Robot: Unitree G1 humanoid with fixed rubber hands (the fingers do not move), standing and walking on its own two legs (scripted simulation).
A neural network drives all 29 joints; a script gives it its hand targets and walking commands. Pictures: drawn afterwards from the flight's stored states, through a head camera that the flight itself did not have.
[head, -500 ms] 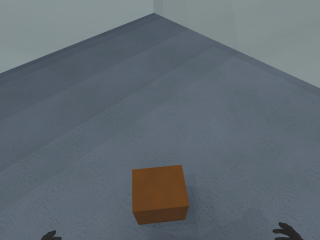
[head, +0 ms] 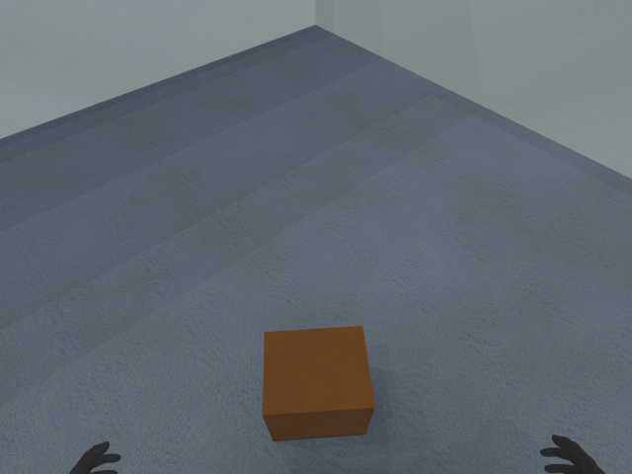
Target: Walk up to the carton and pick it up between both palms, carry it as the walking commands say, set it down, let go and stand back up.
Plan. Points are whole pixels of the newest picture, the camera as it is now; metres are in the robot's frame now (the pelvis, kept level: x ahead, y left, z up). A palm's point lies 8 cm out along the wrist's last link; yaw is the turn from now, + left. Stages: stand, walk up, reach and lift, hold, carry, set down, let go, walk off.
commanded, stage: walk up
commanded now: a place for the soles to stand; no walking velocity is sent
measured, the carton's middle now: (316, 385) +0.45 +0.02 -0.64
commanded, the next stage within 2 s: none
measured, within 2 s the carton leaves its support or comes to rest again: neither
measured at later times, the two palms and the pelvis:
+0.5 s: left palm out of the picture +0.10 +0.33 -0.09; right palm out of the picture +0.11 -0.32 -0.09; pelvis +0.00 +0.00 +0.00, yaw +2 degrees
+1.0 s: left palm out of the picture +0.10 +0.34 -0.09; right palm out of the picture +0.14 -0.31 -0.09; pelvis +0.00 +0.00 +0.00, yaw +3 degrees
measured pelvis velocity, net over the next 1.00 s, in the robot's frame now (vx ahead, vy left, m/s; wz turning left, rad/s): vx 0.00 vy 0.00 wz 0.06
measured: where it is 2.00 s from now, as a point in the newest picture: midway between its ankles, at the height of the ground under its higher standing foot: outside the picture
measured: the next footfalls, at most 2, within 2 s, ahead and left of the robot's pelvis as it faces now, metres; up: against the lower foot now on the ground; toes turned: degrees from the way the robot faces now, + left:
none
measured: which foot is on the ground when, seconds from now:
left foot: down 0.00-1.00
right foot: down 0.00-1.00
